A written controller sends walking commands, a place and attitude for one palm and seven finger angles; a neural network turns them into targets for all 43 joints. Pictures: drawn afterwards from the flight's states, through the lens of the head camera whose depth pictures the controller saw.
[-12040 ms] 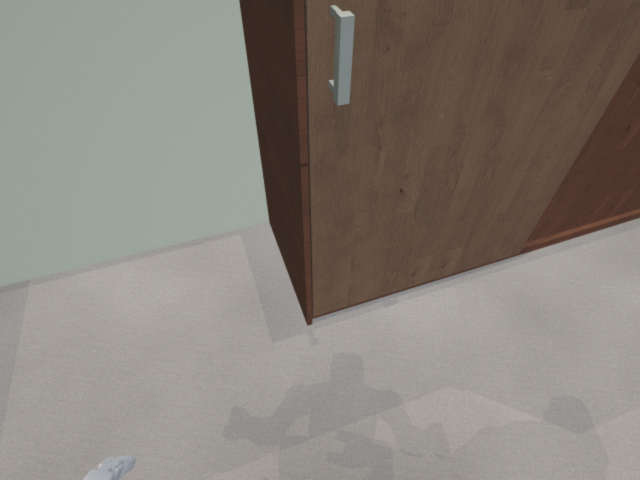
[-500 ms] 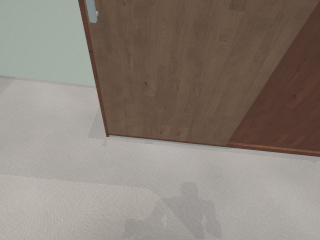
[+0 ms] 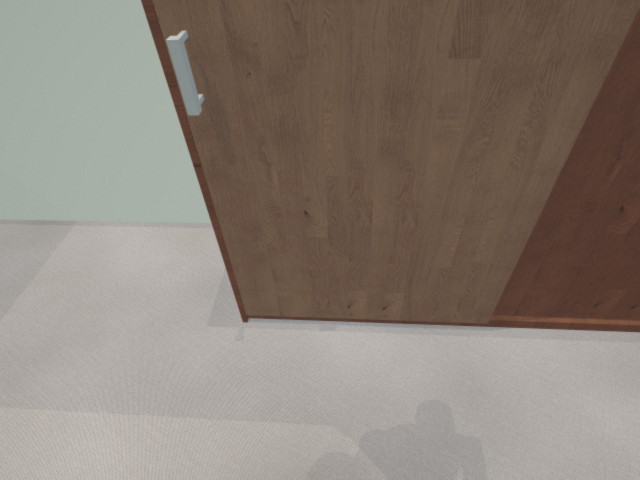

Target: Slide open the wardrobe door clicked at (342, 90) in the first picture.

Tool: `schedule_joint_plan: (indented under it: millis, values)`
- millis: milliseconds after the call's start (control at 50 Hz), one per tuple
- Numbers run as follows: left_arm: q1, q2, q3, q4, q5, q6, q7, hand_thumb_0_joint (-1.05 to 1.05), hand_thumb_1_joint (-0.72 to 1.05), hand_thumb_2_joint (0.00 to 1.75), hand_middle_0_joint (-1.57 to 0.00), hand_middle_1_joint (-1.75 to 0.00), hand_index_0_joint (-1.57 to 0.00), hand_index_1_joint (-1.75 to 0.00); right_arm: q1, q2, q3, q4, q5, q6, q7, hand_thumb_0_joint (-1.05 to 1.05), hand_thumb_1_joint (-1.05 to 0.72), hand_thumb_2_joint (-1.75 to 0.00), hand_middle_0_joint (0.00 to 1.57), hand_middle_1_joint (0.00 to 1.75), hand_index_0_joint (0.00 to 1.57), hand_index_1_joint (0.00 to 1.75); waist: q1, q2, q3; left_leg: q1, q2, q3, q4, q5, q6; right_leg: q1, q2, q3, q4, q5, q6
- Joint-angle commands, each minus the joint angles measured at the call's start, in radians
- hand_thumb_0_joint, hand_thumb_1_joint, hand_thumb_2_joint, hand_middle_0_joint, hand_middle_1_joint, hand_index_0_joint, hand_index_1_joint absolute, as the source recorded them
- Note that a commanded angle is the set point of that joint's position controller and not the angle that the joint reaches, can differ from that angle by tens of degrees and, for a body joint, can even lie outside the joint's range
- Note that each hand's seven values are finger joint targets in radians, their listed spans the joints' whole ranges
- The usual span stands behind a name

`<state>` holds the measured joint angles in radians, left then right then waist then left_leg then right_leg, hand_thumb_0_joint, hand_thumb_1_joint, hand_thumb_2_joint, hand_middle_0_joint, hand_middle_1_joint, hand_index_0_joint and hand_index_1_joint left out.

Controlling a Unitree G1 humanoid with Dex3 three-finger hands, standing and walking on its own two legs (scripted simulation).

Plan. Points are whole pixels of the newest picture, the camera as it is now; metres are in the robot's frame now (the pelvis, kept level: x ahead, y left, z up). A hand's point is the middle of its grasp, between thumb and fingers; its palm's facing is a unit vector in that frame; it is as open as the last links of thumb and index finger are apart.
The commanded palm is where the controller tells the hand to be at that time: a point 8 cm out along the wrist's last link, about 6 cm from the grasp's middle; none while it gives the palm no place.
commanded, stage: take the last steps up to it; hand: left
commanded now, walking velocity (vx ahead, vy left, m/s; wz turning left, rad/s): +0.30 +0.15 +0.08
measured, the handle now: (188, 73) +0.80 +0.32 +0.18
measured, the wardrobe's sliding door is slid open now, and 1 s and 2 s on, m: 0.00 0.00 0.00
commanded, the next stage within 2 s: come to a stop and stand still in 0.62 s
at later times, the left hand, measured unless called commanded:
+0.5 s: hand (120, 473) +0.18 +0.34 -0.19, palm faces +0.07 -0.97 -0.22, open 7.4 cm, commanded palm none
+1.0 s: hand (176, 344) +0.39 +0.31 -0.17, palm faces +0.01 -0.97 -0.23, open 7.2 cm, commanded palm none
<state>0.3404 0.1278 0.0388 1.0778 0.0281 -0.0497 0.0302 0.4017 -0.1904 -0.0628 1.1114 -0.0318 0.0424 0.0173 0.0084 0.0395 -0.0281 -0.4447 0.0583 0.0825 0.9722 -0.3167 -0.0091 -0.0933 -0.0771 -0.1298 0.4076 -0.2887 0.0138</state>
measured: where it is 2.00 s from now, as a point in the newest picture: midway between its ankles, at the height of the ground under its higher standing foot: outside the picture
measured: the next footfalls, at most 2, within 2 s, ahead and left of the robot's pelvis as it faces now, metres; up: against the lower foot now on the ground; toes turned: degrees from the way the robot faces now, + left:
left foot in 0.30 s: +0.24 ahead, +0.24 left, +0.00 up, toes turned +12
right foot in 0.76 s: +0.38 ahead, +0.04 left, +0.00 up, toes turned -8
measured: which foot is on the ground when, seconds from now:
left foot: up 0.00-0.28, down 0.30-0.78, up 0.80-1.00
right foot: down 0.00-0.30, up 0.32-0.74, down 0.76-1.00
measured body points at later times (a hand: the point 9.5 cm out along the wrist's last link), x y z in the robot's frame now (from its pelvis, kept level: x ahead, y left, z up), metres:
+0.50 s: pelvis +0.17 +0.14 -0.01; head +0.20 +0.15 +0.44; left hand +0.18 +0.39 -0.17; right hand +0.25 -0.09 -0.16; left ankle +0.20 +0.23 -0.74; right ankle +0.14 +0.03 -0.65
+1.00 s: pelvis +0.29 +0.14 -0.01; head +0.33 +0.13 +0.44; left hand +0.39 +0.36 -0.15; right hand +0.30 -0.08 -0.18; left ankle +0.28 +0.27 -0.70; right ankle +0.34 +0.04 -0.74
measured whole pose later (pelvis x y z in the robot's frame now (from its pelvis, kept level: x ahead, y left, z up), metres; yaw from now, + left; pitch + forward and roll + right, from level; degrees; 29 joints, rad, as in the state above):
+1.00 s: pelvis +0.29 +0.14 -0.01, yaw +0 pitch -1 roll +1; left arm 0.11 0.13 0.03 0.99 0.03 -0.01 0.05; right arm 0.24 -0.15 -0.05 1.06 0.00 0.04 -0.03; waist -0.01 0.03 0.10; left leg -0.37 0.05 0.04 0.88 -0.51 -0.05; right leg -0.31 -0.04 -0.13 0.53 -0.20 -0.05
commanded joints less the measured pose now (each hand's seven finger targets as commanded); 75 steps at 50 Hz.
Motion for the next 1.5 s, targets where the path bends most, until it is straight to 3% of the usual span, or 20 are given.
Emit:
schedule_joint_plan:
  millis: [0, 220, 260, 280, 300, 400, 500, 600, 700, 720, 740, 760, 780, 1000, 1100, 1120, 1160, 1220, 1320, 1480]
  values:
    - [0.094, 0.133, 0.021, 0.013, -0.004, -0.027, 0.002, 0.00, 0.90, 0.90, -0.20, -0.30, -0.20, -0.30, -0.066, -0.019, -0.007, -0.096, 0.003, -0.030, 0.016, 0.00, -0.90, -0.90, 0.20, 0.30, 0.20, 0.30, 0.011, -0.195, 0.209, -0.246, 0.063, -0.023, 0.061, 0.132, -0.038, -0.025, -0.247, 0.140, -0.296, 0.017, -0.085]
    - [0.079, 0.198, 0.039, 0.038, 0.014, -0.029, 0.006, 0.00, 0.90, 0.90, -0.20, -0.30, -0.20, -0.30, -0.168, -0.039, -0.006, -0.177, 0.016, -0.067, 0.045, 0.00, -0.90, -0.90, 0.20, 0.30, 0.20, 0.30, -0.014, -0.226, 0.171, 0.049, 0.053, 0.043, -0.322, 0.117, -0.002, -0.074, -0.264, 0.014, -0.123, 0.152, -0.061]
    - [0.114, 0.161, 0.033, 0.041, 0.005, -0.016, 0.000, 0.00, 0.90, 0.90, -0.20, -0.30, -0.20, -0.30, 0.123, -0.155, -0.033, -0.091, -0.003, -0.082, 0.022, 0.00, -0.90, -0.90, 0.20, 0.30, 0.20, 0.30, -0.118, 0.028, -0.037, 0.435, 0.035, 0.034, -0.422, 0.130, 0.000, -0.141, -0.158, -0.063, 0.322, 0.149, -0.023]
    - [0.181, 0.096, 0.028, 0.030, -0.012, -0.008, -0.009, 0.00, 0.90, 0.90, -0.20, -0.30, -0.20, -0.30, 0.231, -0.288, -0.064, -0.062, -0.012, -0.094, 0.003, 0.00, -0.90, -0.90, 0.20, 0.30, 0.20, 0.30, -0.134, 0.377, -0.160, 0.621, 0.272, -0.313, -0.525, 0.160, 0.058, -0.373, 0.010, -0.089, 0.657, -0.271, -0.009]
    - [0.124, 0.080, 0.017, -0.012, -0.012, -0.003, -0.009, 0.00, 0.90, 0.90, -0.20, -0.30, -0.20, -0.30, 0.249, -0.310, -0.061, -0.050, 0.007, -0.087, -0.017, 0.00, -0.90, -0.90, 0.20, 0.30, 0.20, 0.30, -0.145, 0.407, -0.193, 0.639, 0.345, -0.476, -0.655, 0.163, 0.094, -0.492, 0.048, 0.050, 0.859, -0.373, -0.038]
    - [-0.009, 0.069, 0.024, -0.017, 0.001, 0.004, -0.028, 0.00, 0.90, 0.90, -0.20, -0.30, -0.20, -0.30, -0.045, -0.098, -0.003, -0.108, 0.005, -0.111, -0.033, 0.00, -0.90, -0.90, 0.20, 0.30, 0.20, 0.30, -0.040, 0.058, 0.017, 0.248, 0.273, -0.205, -0.704, 0.205, 0.130, -0.493, -0.079, 0.111, 0.916, -0.051, -0.024]
    - [-0.019, 0.048, 0.024, -0.055, 0.001, 0.042, -0.031, 0.00, 0.90, 0.90, -0.20, -0.30, -0.20, -0.30, -0.083, -0.073, -0.002, -0.100, 0.009, -0.121, -0.037, 0.00, -0.90, -0.90, 0.20, 0.30, 0.20, 0.30, 0.011, 0.047, 0.079, 0.198, 0.259, -0.108, -0.794, 0.216, 0.183, -0.461, -0.070, 0.103, 0.682, 0.013, -0.008]
    - [-0.129, 0.059, 0.022, -0.120, 0.001, 0.041, -0.031, 0.00, 0.90, 0.90, -0.20, -0.30, -0.20, -0.30, -0.053, -0.088, -0.005, -0.086, 0.005, -0.113, -0.032, 0.00, -0.90, -0.90, 0.20, 0.30, 0.20, 0.30, -0.004, 0.001, 0.104, 0.261, 0.258, -0.063, -0.772, 0.280, 0.193, -0.404, -0.044, 0.079, 0.407, 0.042, -0.009]
    - [-0.090, 0.063, 0.021, -0.117, 0.004, 0.020, -0.024, 0.00, 0.90, 0.90, -0.20, -0.30, -0.20, -0.30, -0.029, -0.088, 0.002, -0.060, 0.006, -0.096, -0.032, 0.00, -0.90, -0.90, 0.20, 0.30, 0.20, 0.30, 0.020, -0.037, 0.077, 0.263, 0.214, 0.006, -0.578, 0.374, 0.130, -0.172, 0.030, 0.011, 0.140, 0.122, -0.018]
    - [-0.019, 0.092, 0.022, -0.091, 0.005, 0.006, -0.019, 0.00, 0.90, 0.90, -0.20, -0.30, -0.20, -0.30, -0.023, -0.069, 0.010, -0.057, 0.012, -0.096, -0.033, 0.00, -0.90, -0.90, 0.20, 0.30, 0.20, 0.30, 0.048, -0.105, 0.027, 0.249, 0.155, 0.046, -0.445, 0.410, 0.082, -0.051, 0.010, 0.052, 0.052, 0.241, -0.024]
    - [0.052, 0.168, 0.031, -0.067, 0.008, -0.012, -0.004, 0.00, 0.90, 0.90, -0.20, -0.30, -0.20, -0.30, 0.001, -0.026, 0.019, -0.066, 0.022, -0.098, -0.032, 0.00, -0.90, -0.90, 0.20, 0.30, 0.20, 0.30, 0.056, -0.256, -0.049, 0.091, 0.065, 0.092, -0.259, 0.251, 0.020, 0.132, -0.163, 0.285, 0.044, 0.598, -0.087]
    - [0.086, 0.217, 0.031, -0.048, -0.010, -0.016, 0.001, 0.00, 0.90, 0.90, -0.20, -0.30, -0.20, -0.30, 0.000, -0.021, 0.023, -0.080, 0.028, -0.087, -0.035, 0.00, -0.90, -0.90, 0.20, 0.30, 0.20, 0.30, 0.044, -0.299, -0.081, 0.048, -0.008, 0.083, -0.131, -0.231, -0.028, 0.159, -0.333, 0.399, 0.007, 0.959, -0.214]
    - [0.030, 0.213, 0.020, -0.061, -0.012, -0.010, 0.006, 0.00, 0.90, 0.90, -0.20, -0.30, -0.20, -0.30, -0.016, -0.021, 0.022, -0.074, 0.034, -0.073, -0.044, 0.00, -0.90, -0.90, 0.20, 0.30, 0.20, 0.30, 0.030, -0.183, -0.061, 0.081, 0.012, -0.011, -0.092, -0.313, -0.027, 0.085, -0.346, 0.341, 0.010, 1.043, -0.257]
    - [-0.173, 0.207, 0.047, -0.125, 0.003, 0.054, 0.026, 0.00, 0.90, 0.90, -0.20, -0.30, -0.20, -0.30, -0.080, -0.008, -0.002, -0.100, 0.024, 0.010, -0.043, 0.00, -0.90, -0.90, 0.20, 0.30, 0.20, 0.30, -0.001, -0.183, -0.032, 0.072, -0.022, -0.051, -0.054, -0.160, -0.050, -0.081, -0.242, 0.207, -0.015, 0.736, -0.215]
    - [-0.206, 0.204, 0.049, -0.132, 0.000, 0.069, 0.018, 0.00, 0.90, 0.90, -0.20, -0.30, -0.20, -0.30, -0.015, -0.017, -0.001, -0.095, 0.025, -0.014, -0.040, 0.00, -0.90, -0.90, 0.20, 0.30, 0.20, 0.30, -0.047, -0.230, -0.070, 0.253, -0.024, -0.017, -0.421, 0.077, -0.039, -0.149, -0.168, 0.174, 0.056, 0.382, -0.128]
    - [-0.188, 0.171, 0.041, -0.133, -0.009, 0.075, 0.014, 0.00, 0.90, 0.90, -0.20, -0.30, -0.20, -0.30, 0.002, -0.044, -0.003, -0.091, 0.024, -0.025, -0.039, 0.00, -0.90, -0.90, 0.20, 0.30, 0.20, 0.30, -0.052, -0.134, -0.073, 0.340, 0.015, -0.060, -0.535, 0.147, -0.027, -0.228, -0.120, 0.156, 0.122, 0.209, -0.085]
    - [-0.143, 0.090, 0.025, -0.149, -0.016, 0.091, 0.011, 0.00, 0.90, 0.90, -0.20, -0.30, -0.20, -0.30, -0.078, -0.169, -0.019, -0.150, 0.003, -0.038, -0.048, 0.00, -0.90, -0.90, 0.20, 0.30, 0.20, 0.30, -0.036, 0.268, 0.027, 0.161, 0.341, -0.447, -0.768, 0.182, 0.100, -0.347, 0.068, 0.108, 0.400, -0.256, 0.011]
    - [-0.126, 0.146, 0.050, -0.098, 0.002, 0.113, -0.007, 0.00, 0.90, 0.90, -0.20, -0.30, -0.20, -0.30, -0.197, -0.144, -0.001, -0.167, -0.004, -0.040, -0.068, 0.00, -0.90, -0.90, 0.20, 0.30, 0.20, 0.30, 0.002, 0.138, 0.150, 0.034, 0.268, -0.368, -0.833, -0.135, 0.078, -0.357, 0.059, 0.229, 0.626, -0.111, 0.007]
    - [-0.055, 0.156, 0.050, -0.063, 0.003, 0.102, -0.023, 0.00, 0.90, 0.90, -0.20, -0.30, -0.20, -0.30, -0.102, -0.139, -0.010, -0.140, 0.007, -0.053, -0.078, 0.00, -0.90, -0.90, 0.20, 0.30, 0.20, 0.30, -0.028, 0.085, 0.037, 0.320, 0.233, -0.271, -0.784, 0.025, 0.049, -0.465, 0.067, 0.223, 0.686, -0.004, 0.044]
    - [-0.055, 0.132, 0.037, -0.060, 0.000, 0.110, -0.027, 0.00, 0.90, 0.90, -0.20, -0.30, -0.20, -0.30, -0.003, -0.139, -0.018, -0.089, 0.006, -0.052, -0.079, 0.00, -0.90, -0.90, 0.20, 0.30, 0.20, 0.30, -0.059, 0.138, 0.010, 0.406, 0.257, -0.256, -0.772, 0.147, 0.081, -0.412, 0.044, 0.182, 0.538, -0.075, 0.058]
